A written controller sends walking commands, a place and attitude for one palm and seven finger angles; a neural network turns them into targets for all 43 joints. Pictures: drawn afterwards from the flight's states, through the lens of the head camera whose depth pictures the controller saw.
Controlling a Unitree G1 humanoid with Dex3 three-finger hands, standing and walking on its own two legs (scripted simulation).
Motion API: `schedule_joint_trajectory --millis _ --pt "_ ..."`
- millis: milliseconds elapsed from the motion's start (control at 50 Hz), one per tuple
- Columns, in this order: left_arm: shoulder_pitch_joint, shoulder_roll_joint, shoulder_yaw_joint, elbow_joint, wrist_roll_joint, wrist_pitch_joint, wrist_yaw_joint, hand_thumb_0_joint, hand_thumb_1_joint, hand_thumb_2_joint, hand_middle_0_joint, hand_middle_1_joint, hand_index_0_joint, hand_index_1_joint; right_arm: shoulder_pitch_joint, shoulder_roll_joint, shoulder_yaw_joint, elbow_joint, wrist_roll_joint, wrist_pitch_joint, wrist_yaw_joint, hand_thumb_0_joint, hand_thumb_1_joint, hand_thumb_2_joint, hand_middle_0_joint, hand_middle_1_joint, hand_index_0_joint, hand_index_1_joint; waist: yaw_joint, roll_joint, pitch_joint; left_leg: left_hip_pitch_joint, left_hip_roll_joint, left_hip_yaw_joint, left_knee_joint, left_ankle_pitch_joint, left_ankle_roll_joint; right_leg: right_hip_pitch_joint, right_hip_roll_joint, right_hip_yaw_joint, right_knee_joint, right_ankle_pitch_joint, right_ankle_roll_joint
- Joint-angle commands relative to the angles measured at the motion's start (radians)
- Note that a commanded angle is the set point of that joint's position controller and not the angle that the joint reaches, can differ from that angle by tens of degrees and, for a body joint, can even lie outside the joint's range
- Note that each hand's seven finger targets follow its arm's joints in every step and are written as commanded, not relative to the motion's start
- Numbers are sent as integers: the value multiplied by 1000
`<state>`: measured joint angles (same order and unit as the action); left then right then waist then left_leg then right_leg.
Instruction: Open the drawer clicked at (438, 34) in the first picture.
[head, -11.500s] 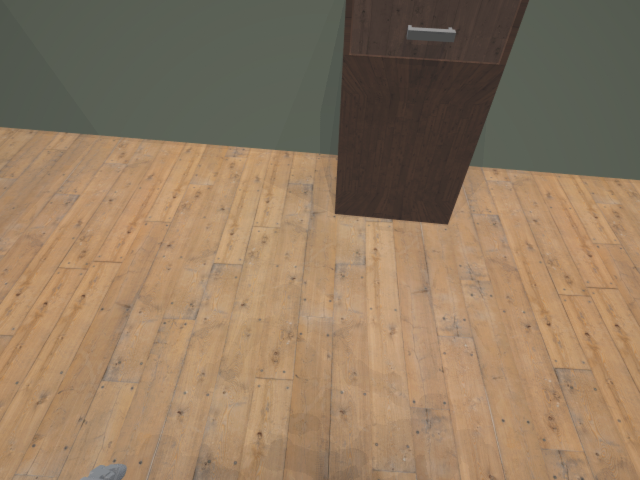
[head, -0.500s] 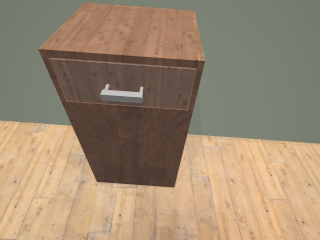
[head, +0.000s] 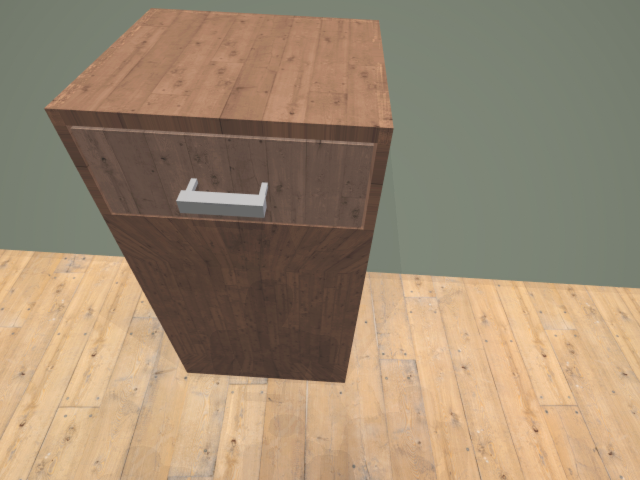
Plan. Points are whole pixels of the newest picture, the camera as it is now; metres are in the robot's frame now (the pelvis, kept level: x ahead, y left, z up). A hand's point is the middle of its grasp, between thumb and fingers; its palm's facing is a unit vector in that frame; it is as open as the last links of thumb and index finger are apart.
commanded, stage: come to a stop and stand still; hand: left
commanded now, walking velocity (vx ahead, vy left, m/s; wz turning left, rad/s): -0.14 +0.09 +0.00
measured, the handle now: (225, 194) +0.52 +0.20 +0.05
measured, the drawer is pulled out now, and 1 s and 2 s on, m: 0.00 0.00 0.00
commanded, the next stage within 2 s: look again from close up in 0.86 s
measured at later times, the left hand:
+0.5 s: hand out of the picture +0.00 +0.21 -0.17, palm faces +0.02 -0.97 -0.24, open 7.4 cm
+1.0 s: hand out of the picture -0.08 +0.19 -0.17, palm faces +0.02 -0.99 -0.16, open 7.4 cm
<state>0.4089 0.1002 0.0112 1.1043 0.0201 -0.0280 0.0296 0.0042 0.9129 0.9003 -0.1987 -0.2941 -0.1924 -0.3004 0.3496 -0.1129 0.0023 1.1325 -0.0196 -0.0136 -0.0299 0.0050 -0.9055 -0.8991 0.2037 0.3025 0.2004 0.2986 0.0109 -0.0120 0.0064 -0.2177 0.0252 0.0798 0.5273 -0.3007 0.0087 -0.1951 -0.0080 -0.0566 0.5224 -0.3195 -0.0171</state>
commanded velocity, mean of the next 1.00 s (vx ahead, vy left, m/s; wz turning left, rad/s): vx -0.02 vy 0.01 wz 0.00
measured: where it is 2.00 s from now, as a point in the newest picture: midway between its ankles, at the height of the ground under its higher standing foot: outside the picture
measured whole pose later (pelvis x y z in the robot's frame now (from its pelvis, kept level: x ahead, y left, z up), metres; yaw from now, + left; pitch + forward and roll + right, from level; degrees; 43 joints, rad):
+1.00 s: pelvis -0.05 +0.03 +0.00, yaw +0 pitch -1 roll +0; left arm 0.37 0.15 -0.02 1.07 0.02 0.01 0.03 0.01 0.91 0.90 -0.20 -0.29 -0.19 -0.30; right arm 0.31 -0.17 0.02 1.06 -0.02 0.00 -0.01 0.01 -0.90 -0.90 0.20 0.30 0.20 0.30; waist 0.01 -0.02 0.03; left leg -0.26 -0.02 0.09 0.47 -0.20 0.06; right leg -0.24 -0.05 -0.04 0.47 -0.21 0.02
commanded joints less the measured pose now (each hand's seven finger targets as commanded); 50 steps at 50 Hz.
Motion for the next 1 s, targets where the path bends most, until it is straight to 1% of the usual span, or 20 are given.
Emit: schedule_joint_trajectory --millis 0,40,100,140,200,240,260,280,300,320,340,360,380,400,460,540,640,860,940,980 --pt "85 82 2 -10 -8 -20 14 0 900 900 -200 -300 -200 -300 47 -50 -3 -21 13 -24 -12 0 -900 -900 200 300 200 300 -10 -24 25 16 60 -50 -70 331 20 52 -131 108 -83 687 -28" --pt "78 101 7 -21 -9 -14 21 0 900 900 -200 -300 -200 -300 42 -61 -8 -27 17 -17 -17 0 -900 -900 200 300 200 300 -7 -15 -8 31 68 -50 -63 383 15 79 -140 110 -64 730 -24" --pt "59 115 16 -45 -6 -1 27 0 900 900 -200 -300 -200 -300 19 -77 -18 -45 16 -4 -18 0 -900 -900 200 300 200 300 -3 2 5 34 75 -48 -44 428 12 46 -146 116 -38 715 -28" --pt "42 124 20 -57 -4 4 28 0 900 900 -200 -300 -200 -300 8 -85 -24 -57 15 4 -15 0 -900 -900 200 300 200 300 -3 -31 -12 31 74 -46 -31 387 10 42 -150 120 -34 675 -33" --pt "6 120 23 -79 -3 11 27 0 900 900 -200 -300 -200 -300 -6 -92 -27 -69 12 9 -11 0 -900 -900 200 300 200 300 -5 -18 -19 33 76 -57 -36 370 14 17 -143 126 -36 542 -42" --pt "-17 116 20 -78 -4 16 22 0 900 900 -200 -300 -200 -300 -30 -92 -26 -75 10 10 -8 0 -900 -900 200 300 200 300 -2 -6 14 20 79 -67 -63 300 17 -19 -127 123 -62 393 -37" --pt "60 172 22 -43 1 2 52 0 900 900 -200 -300 -200 -300 -168 -147 -40 -164 23 1 1 0 -900 -900 200 300 200 300 34 7 78 -38 83 -31 128 194 -16 -59 -188 220 -112 737 -9" --pt "0 214 20 -70 5 -12 47 0 900 900 -200 -300 -200 -300 -131 -120 -31 -193 23 13 10 0 -900 -900 200 300 200 300 -30 -40 50 -69 42 -19 106 41 -22 -1 -250 227 -100 841 -44" --pt "-19 204 20 -103 3 -16 42 0 900 900 -200 -300 -200 -300 -50 -87 -30 -187 15 13 12 0 -900 -900 200 300 200 300 -40 -109 -88 -44 25 -33 50 -30 2 83 -240 214 -51 780 -73" --pt "-55 196 16 -121 -1 -12 38 0 900 900 -200 -300 -200 -300 -41 -104 -31 -186 14 13 11 0 -900 -900 200 300 200 300 -39 -132 -122 -17 18 -35 20 7 6 95 -207 173 -34 665 -73" --pt "-71 192 14 -136 -4 -6 34 0 900 900 -200 -300 -200 -300 -51 -116 -32 -186 12 14 12 0 -900 -900 200 300 200 300 -36 -81 -101 10 22 -45 0 57 9 49 -184 166 -45 519 -68" --pt "-95 196 12 -147 -4 3 31 0 900 900 -200 -300 -200 -300 -59 -126 -33 -187 11 15 13 0 -900 -900 200 300 200 300 -38 0 -53 23 41 -59 -25 99 13 -18 -160 150 -58 337 -60" --pt "-109 190 11 -158 -1 13 28 0 900 900 -200 -300 -200 -300 -68 -133 -31 -191 7 13 15 0 -900 -900 200 300 200 300 -32 68 15 -1 68 -90 -54 141 24 -65 -121 121 -54 206 -44" --pt "-108 186 7 -159 -2 21 25 0 900 900 -200 -300 -200 -300 -84 -149 -27 -200 4 14 15 0 -900 -900 200 300 200 300 -20 95 73 -59 88 -126 -92 108 37 -79 -91 100 -65 85 -31" --pt "-101 183 1 -166 1 30 15 0 900 900 -200 -300 -200 -300 -95 -184 -29 -223 -2 18 20 0 -900 -900 200 300 200 300 -15 32 127 -157 85 -165 -179 -133 41 -86 -68 91 -92 -61 -25" --pt "-84 181 1 -178 3 33 7 0 900 900 -200 -300 -200 -300 -90 -206 -30 -225 -6 13 22 0 -900 -900 200 300 200 300 -5 59 90 -185 104 -209 -260 -235 52 -40 -53 52 -60 -26 -13" --pt "-59 176 -1 -171 5 30 1 0 900 900 -200 -300 -200 -300 -85 -215 -29 -215 -5 10 23 0 -900 -900 200 300 200 300 1 38 73 -195 105 -211 -284 -266 55 -21 -60 47 -72 -21 -8" --pt "-17 153 -11 -105 1 12 0 0 900 900 -200 -300 -200 -300 -35 -181 -18 -145 3 -1 18 0 -900 -900 200 300 200 300 -11 10 56 -113 85 -167 -240 -143 45 -47 -88 86 -130 15 -12" --pt "-7 140 -15 -77 -1 9 1 0 900 900 -200 -300 -200 -300 -22 -166 -13 -116 7 -5 15 0 -900 -900 200 300 200 300 -13 27 55 -90 85 -154 -229 -98 42 -47 -92 88 -136 50 -11" --pt "-2 135 -15 -65 1 7 3 0 900 900 -200 -300 -200 -300 -17 -157 -13 -105 8 -6 13 0 -900 -900 200 300 200 300 -15 9 67 -84 85 -151 -225 -80 40 -53 -90 91 -139 60 -11"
